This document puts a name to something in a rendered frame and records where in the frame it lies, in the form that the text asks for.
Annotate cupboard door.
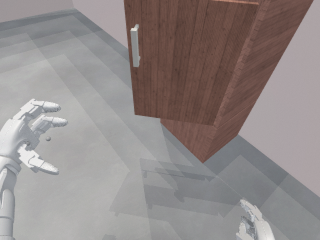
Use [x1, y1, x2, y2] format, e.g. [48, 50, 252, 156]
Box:
[123, 0, 259, 126]

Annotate handle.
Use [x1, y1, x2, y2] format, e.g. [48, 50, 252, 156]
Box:
[130, 24, 141, 67]

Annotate left robot hand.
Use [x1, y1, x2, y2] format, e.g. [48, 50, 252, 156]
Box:
[0, 98, 68, 175]

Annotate robot left forearm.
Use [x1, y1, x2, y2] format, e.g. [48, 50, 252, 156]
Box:
[0, 155, 22, 240]

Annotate right robot hand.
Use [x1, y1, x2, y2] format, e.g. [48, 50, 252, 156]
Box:
[236, 199, 275, 240]

